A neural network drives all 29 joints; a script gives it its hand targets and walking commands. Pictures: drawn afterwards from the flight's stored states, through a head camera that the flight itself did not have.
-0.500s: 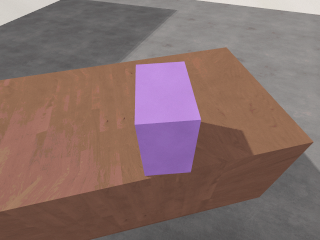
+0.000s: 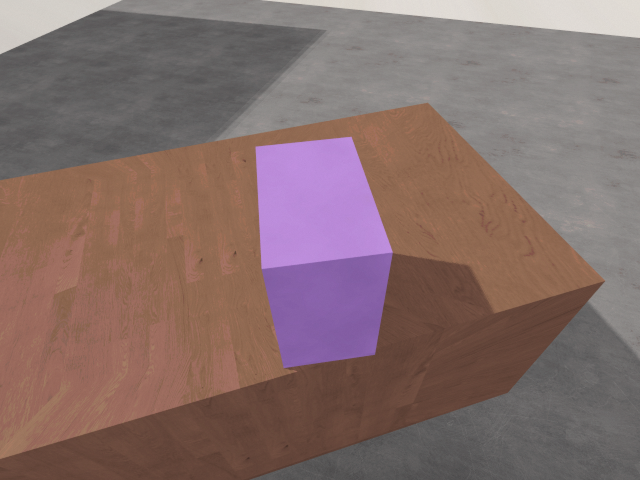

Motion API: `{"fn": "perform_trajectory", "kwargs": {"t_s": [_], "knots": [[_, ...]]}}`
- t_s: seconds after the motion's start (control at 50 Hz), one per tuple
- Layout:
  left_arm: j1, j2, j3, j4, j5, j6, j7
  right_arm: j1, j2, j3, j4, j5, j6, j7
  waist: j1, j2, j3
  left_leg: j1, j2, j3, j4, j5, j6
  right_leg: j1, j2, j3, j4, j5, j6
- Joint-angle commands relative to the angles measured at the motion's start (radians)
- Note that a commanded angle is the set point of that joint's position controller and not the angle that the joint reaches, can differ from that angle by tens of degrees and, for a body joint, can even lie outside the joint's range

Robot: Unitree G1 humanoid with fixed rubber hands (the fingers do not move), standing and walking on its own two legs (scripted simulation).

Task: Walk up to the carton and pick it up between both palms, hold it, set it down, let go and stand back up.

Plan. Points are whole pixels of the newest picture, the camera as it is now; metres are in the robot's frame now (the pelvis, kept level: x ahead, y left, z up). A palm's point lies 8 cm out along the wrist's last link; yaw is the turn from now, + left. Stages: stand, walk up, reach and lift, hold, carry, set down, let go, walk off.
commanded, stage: walk up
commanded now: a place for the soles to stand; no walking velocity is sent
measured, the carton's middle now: (317, 253) +0.48 +0.03 -0.04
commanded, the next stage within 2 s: reach and lift in 1.08 s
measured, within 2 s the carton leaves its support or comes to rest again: neither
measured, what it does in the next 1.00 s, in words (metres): stands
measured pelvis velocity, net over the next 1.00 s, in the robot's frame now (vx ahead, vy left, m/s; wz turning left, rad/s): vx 0.02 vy -0.01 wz -0.11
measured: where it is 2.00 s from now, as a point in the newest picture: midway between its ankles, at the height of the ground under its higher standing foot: outside the picture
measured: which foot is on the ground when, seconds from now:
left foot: down 0.00-1.00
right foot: down 0.00-1.00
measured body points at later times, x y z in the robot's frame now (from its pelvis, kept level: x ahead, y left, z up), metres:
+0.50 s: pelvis +0.01 -0.01 +0.00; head +0.01 -0.02 +0.45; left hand +0.02 +0.23 -0.15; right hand -0.01 -0.27 -0.16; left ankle -0.01 +0.11 -0.74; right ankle +0.01 -0.13 -0.74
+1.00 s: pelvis +0.02 -0.01 +0.00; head +0.03 -0.02 +0.45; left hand +0.06 +0.24 -0.15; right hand -0.01 -0.27 -0.16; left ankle -0.01 +0.11 -0.74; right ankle +0.01 -0.13 -0.74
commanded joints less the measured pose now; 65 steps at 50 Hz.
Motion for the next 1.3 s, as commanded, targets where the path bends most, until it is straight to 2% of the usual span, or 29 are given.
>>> {"fn": "perform_trajectory", "kwargs": {"t_s": [0.0, 0.04, 0.06, 0.1, 0.16, 0.18, 0.28, 0.32, 0.38, 0.52, 0.56, 0.64, 0.68, 0.74, 0.78, 0.8, 0.92, 0.98, 1.02, 1.06, 1.08, 1.1, 1.12, 1.14, 1.16, 1.18, 1.2, 1.24, 1.28], "knots": [[0.061, 0.108, 0.01, -0.014, -0.001, -0.008, 0.002, 0.06, -0.122, -0.017, -0.005, 0.002, -0.005, -0.004, 0.0, 0.025, 0.055, 0.043, 0.104, -0.112, -0.091, 0.056, 0.043, -0.102, -0.072, 0.059, -0.071, 0.178, -0.056], [0.06, 0.122, 0.016, -0.008, -0.005, -0.011, 0.005, 0.056, -0.126, -0.018, -0.017, 0.006, -0.008, -0.005, -0.001, 0.035, 0.01, 0.064, 0.107, -0.106, -0.091, 0.067, 0.042, -0.081, -0.067, 0.063, -0.056, 0.186, -0.06], [0.041, 0.121, 0.013, -0.009, -0.006, -0.008, 0.005, 0.063, -0.117, -0.014, -0.001, 0.006, -0.007, -0.004, -0.003, 0.004, 0.034, 0.045, 0.112, -0.118, -0.094, 0.059, 0.04, -0.092, -0.063, 0.053, -0.057, 0.167, -0.06], [0.063, 0.118, 0.011, -0.008, -0.004, -0.006, 0.006, 0.042, -0.133, -0.016, -0.012, 0.004, -0.004, -0.006, 0.0, 0.029, 0.028, 0.063, 0.118, -0.112, -0.086, 0.04, 0.057, -0.107, -0.067, 0.062, -0.052, 0.174, -0.057], [0.049, 0.117, 0.013, -0.011, -0.006, -0.002, 0.008, 0.054, -0.117, -0.015, -0.005, 0.003, 0.002, -0.006, 0.001, 0.0, 0.07, 0.031, 0.11, -0.108, -0.095, 0.003, 0.042, -0.127, -0.058, 0.068, -0.063, 0.15, -0.055], [0.045, 0.124, 0.015, -0.009, -0.006, -0.004, 0.006, 0.062, -0.109, -0.009, 0.008, 0.008, 0.001, -0.006, -0.006, -0.049, 0.067, 0.046, 0.11, -0.103, -0.08, 0.03, 0.037, -0.134, -0.06, 0.074, -0.062, 0.173, -0.059], [0.061, 0.098, 0.014, -0.017, 0.0, -0.005, 0.006, 0.071, -0.128, -0.012, 0.004, -0.012, -0.002, -0.006, -0.003, 0.028, 0.021, 0.067, 0.112, -0.096, -0.089, -0.02, 0.049, -0.114, -0.048, 0.083, -0.056, 0.14, -0.067], [0.042, 0.128, 0.02, -0.025, 0.001, -0.005, 0.007, 0.078, -0.112, -0.009, 0.01, -0.003, 0.001, -0.005, -0.012, -0.019, 0.046, 0.054, 0.108, -0.097, -0.095, -0.054, 0.04, -0.135, -0.04, 0.089, -0.062, 0.108, -0.069], [0.067, 0.113, 0.017, -0.028, -0.003, -0.003, 0.006, 0.073, -0.123, -0.009, 0.01, 0.0, 0.006, -0.006, -0.002, -0.007, 0.08, 0.045, 0.109, -0.101, -0.091, -0.104, 0.048, -0.167, -0.041, 0.11, -0.084, 0.027, -0.075], [0.063, 0.118, 0.025, -0.036, -0.004, -0.011, 0.009, 0.083, -0.129, -0.014, 0.015, -0.012, -0.001, -0.005, -0.002, -0.006, 0.054, 0.072, 0.102, -0.076, -0.058, 0.008, 0.039, -0.148, -0.04, 0.123, -0.066, 0.198, -0.071], [0.07, 0.127, 0.024, -0.034, -0.003, -0.012, 0.009, 0.097, -0.128, -0.016, 0.014, -0.01, 0.002, -0.007, -0.01, -0.043, 0.033, 0.105, 0.099, -0.065, -0.047, 0.036, 0.036, -0.159, -0.031, 0.126, -0.049, 0.236, -0.071], [0.073, 0.117, 0.023, -0.046, -0.003, -0.012, 0.012, 0.094, -0.134, -0.019, 0.013, -0.004, 0.007, -0.009, -0.006, 0.027, 0.019, 0.122, 0.101, -0.057, -0.027, 0.086, 0.045, -0.161, -0.033, 0.136, -0.022, 0.269, -0.077], [0.069, 0.133, 0.032, -0.052, 0.003, -0.013, 0.014, 0.102, -0.143, -0.02, 0.013, -0.005, 0.01, -0.009, -0.015, -0.004, -0.007, 0.121, 0.107, -0.047, -0.015, 0.101, 0.044, -0.135, -0.029, 0.127, -0.013, 0.297, -0.082], [0.077, 0.123, 0.026, -0.052, -0.003, -0.007, 0.013, 0.102, -0.124, -0.021, 0.008, -0.006, 0.015, -0.011, -0.011, -0.037, 0.01, 0.13, 0.106, -0.057, -0.015, 0.08, 0.055, -0.173, -0.032, 0.145, -0.024, 0.266, -0.079], [0.071, 0.122, 0.03, -0.063, 0.003, -0.003, 0.014, 0.081, -0.141, -0.029, 0.01, -0.002, 0.016, -0.01, -0.005, 0.011, 0.03, 0.09, 0.112, -0.044, -0.023, 0.051, 0.053, -0.152, -0.024, 0.139, -0.016, 0.272, -0.082], [0.073, 0.133, 0.034, -0.066, -0.003, -0.006, 0.014, 0.085, -0.13, -0.021, 0.012, -0.006, 0.015, -0.009, 0.0, -0.011, 0.03, 0.09, 0.106, -0.047, -0.026, 0.036, 0.048, -0.162, -0.024, 0.151, -0.031, 0.238, -0.08], [0.076, 0.146, 0.036, -0.078, 0.002, -0.008, 0.02, 0.074, -0.15, -0.032, 0.001, -0.011, 0.019, -0.007, 0.0, -0.031, 0.011, 0.125, 0.114, -0.033, -0.001, 0.07, 0.051, -0.158, -0.021, 0.155, -0.017, 0.302, -0.08], [0.083, 0.131, 0.034, -0.077, -0.002, -0.002, 0.02, 0.083, -0.143, -0.033, 0.006, -0.009, 0.022, -0.01, -0.005, 0.009, 0.01, 0.133, 0.112, -0.037, -0.01, 0.075, 0.058, -0.172, -0.014, 0.162, -0.005, 0.278, -0.078], [0.059, 0.129, 0.038, -0.081, -0.001, -0.003, 0.02, 0.094, -0.13, -0.032, 0.013, -0.006, 0.025, -0.01, -0.015, -0.033, 0.02, 0.121, 0.118, -0.045, -0.019, 0.043, 0.051, -0.17, -0.012, 0.164, -0.006, 0.262, -0.079], [0.08, 0.126, 0.033, -0.077, -0.001, 0.001, 0.02, 0.075, -0.147, -0.036, 0.006, -0.008, 0.024, -0.009, -0.002, 0.022, 0.05, 0.123, 0.13, -0.039, -0.025, 0.047, 0.056, -0.198, -0.006, 0.151, 0.011, 0.248, -0.077], [-0.777, 0.225, 0.078, -0.346, -0.065, 0.22, -0.011, -0.792, -0.132, -0.186, -0.162, -0.107, -0.042, 0.052, -0.009, -0.003, 0.05, -0.363, 0.015, -0.101, 0.214, -0.085, -0.003, -0.34, 0.005, -0.085, 0.144, -0.117, -0.071], [-0.58, 0.22, 0.06, -0.308, -0.073, 0.339, -0.004, -0.598, -0.135, -0.193, -0.131, -0.128, -0.026, 0.087, -0.028, -0.057, 0.14, -0.38, 0.006, -0.076, 0.221, -0.226, -0.001, -0.259, 0.0, -0.121, 0.174, -0.189, -0.073], [-0.556, 0.188, 0.062, -0.362, -0.061, 0.445, -0.02, -0.534, -0.168, -0.205, -0.163, -0.107, 0.014, 0.109, -0.035, -0.079, 0.009, -0.302, 0.009, -0.057, 0.228, -0.22, -0.021, -0.198, -0.003, -0.124, 0.163, -0.131, -0.077], [-0.495, 0.174, 0.06, -0.456, -0.046, 0.521, -0.036, -0.456, -0.179, -0.191, -0.198, -0.068, 0.059, 0.112, -0.026, -0.047, -0.079, -0.245, 0.004, -0.052, 0.255, -0.188, -0.046, -0.176, -0.009, -0.118, 0.154, -0.042, -0.079], [-0.493, 0.155, 0.074, -0.54, -0.014, 0.586, -0.049, -0.415, -0.188, -0.202, -0.246, -0.039, 0.091, 0.107, -0.041, 0.02, -0.224, -0.175, 0.005, -0.052, 0.297, -0.101, -0.066, -0.155, -0.009, -0.122, 0.183, 0.084, -0.077], [-0.475, 0.153, 0.106, -0.595, 0.023, 0.646, -0.069, -0.368, -0.181, -0.193, -0.244, 0.003, 0.113, 0.101, -0.042, 0.012, -0.318, -0.124, 0.008, -0.048, 0.352, 0.004, -0.08, -0.156, 0.0, -0.143, 0.223, 0.229, -0.071], [-0.429, 0.141, 0.124, -0.587, 0.077, 0.686, -0.086, -0.326, -0.168, -0.177, -0.201, 0.051, 0.137, 0.086, -0.058, 0.056, -0.309, -0.092, -0.007, -0.058, 0.378, 0.108, -0.095, -0.185, 0.015, -0.167, 0.253, 0.365, -0.064], [-0.331, 0.181, 0.167, -0.611, 0.196, 0.75, -0.127, -0.254, -0.184, -0.138, -0.178, 0.142, 0.165, 0.051, -0.048, 0.039, -0.323, 0.041, 0.011, -0.071, 0.465, 0.252, -0.122, -0.228, 0.009, -0.204, 0.269, 0.533, -0.041], [-0.257, 0.116, 0.179, -0.634, 0.245, 0.791, -0.168, -0.281, -0.207, -0.099, -0.15, 0.195, 0.194, 0.025, -0.051, 0.075, -0.293, 0.074, 0.011, -0.091, 0.431, 0.283, -0.119, -0.252, 0.019, -0.22, 0.231, 0.472, -0.061]]}}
